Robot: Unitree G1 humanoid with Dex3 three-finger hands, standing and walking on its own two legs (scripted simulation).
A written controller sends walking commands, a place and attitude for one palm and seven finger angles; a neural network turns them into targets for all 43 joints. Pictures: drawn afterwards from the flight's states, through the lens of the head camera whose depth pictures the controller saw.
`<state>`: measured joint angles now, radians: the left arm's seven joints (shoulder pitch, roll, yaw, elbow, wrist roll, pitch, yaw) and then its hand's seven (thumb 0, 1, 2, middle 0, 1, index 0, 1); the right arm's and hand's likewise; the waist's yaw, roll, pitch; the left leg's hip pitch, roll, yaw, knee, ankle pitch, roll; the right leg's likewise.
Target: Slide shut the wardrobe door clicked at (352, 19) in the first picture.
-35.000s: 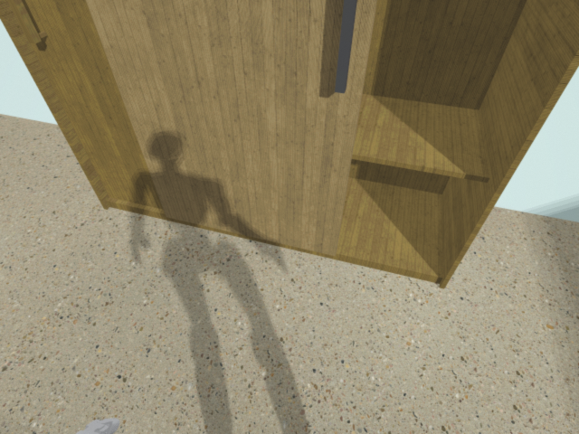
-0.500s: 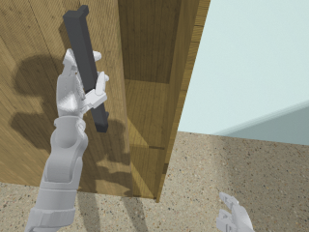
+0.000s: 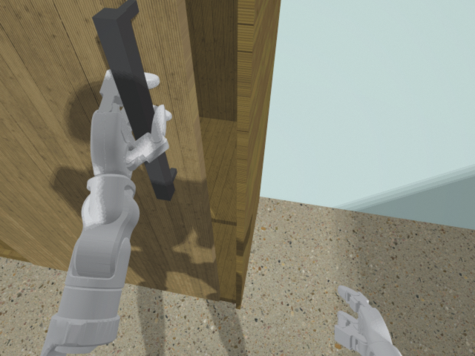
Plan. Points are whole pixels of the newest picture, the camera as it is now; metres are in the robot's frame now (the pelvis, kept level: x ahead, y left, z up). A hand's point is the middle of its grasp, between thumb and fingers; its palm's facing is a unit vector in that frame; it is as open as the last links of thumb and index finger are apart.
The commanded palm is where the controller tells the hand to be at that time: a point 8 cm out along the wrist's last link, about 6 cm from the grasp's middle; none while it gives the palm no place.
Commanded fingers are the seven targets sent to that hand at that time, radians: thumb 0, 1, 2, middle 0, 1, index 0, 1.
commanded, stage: step sideways, sliding the door along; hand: left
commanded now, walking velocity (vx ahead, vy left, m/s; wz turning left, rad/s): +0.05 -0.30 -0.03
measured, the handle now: (151, 120) +0.37 +0.19 +0.21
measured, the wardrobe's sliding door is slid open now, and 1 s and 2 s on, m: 0.07 0.00 0.00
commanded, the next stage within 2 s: stop walking and hold the door there in 0.92 s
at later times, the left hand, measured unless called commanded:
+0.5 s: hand (204, 145) +0.33 +0.10 +0.21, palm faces +0.10 -0.99 -0.05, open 6.6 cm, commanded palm +0.30 +0.10 +0.22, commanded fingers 0.00 0.90 0.90 -0.45 -1.40 -0.45 -1.40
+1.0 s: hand (207, 140) +0.34 +0.10 +0.21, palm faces +0.37 -0.93 -0.05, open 6.5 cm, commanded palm +0.29 +0.07 +0.22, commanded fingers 0.00 0.90 0.90 -0.45 -1.40 -0.45 -1.40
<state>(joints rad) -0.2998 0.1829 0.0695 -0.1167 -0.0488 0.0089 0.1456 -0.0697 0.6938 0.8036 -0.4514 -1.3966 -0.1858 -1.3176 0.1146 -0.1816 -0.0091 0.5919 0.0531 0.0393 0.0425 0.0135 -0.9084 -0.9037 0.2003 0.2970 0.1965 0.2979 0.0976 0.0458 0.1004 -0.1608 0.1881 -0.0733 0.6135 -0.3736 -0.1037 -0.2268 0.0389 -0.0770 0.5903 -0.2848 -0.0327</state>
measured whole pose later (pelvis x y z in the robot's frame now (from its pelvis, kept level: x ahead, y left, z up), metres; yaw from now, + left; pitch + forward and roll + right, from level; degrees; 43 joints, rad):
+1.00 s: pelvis +0.03 -0.12 +0.02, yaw -1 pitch -2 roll -5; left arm -0.18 0.23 0.16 -0.24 -0.04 -0.02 0.15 -0.08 0.63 0.82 -0.48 -1.43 -0.28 -1.27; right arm 0.13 -0.19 -0.02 0.56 0.04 0.04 0.06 0.01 -0.91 -0.90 0.20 0.30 0.20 0.30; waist 0.13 0.03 0.12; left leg -0.12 0.21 -0.03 0.45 -0.29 -0.09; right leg -0.43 0.01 -0.06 1.02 -0.42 0.00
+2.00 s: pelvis +0.06 -0.15 +0.02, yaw -9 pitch -2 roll -1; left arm 0.21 0.38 0.44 -0.18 -0.07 -0.13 0.19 -0.22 0.60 0.77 -0.44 -1.43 -0.27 -1.37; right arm 0.21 -0.22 0.02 0.64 0.03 -0.07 -0.08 0.01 -0.91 -0.90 0.20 0.30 0.20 0.30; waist 0.01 0.02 -0.05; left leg -0.17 0.01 0.08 0.46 -0.26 0.03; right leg -0.20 -0.03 0.01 0.42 -0.19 0.04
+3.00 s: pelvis +0.05 -0.12 +0.02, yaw -8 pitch -1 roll +0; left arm 0.15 0.32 0.33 -0.21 -0.08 -0.12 0.17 -0.17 0.64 0.83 -0.46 -1.40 -0.20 -1.35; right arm 0.18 -0.23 0.03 0.63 0.02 -0.06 -0.09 0.01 -0.91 -0.90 0.20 0.30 0.20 0.30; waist 0.03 0.02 -0.05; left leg -0.19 -0.05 0.09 0.38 -0.18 0.08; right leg -0.15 0.01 -0.05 0.39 -0.23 -0.02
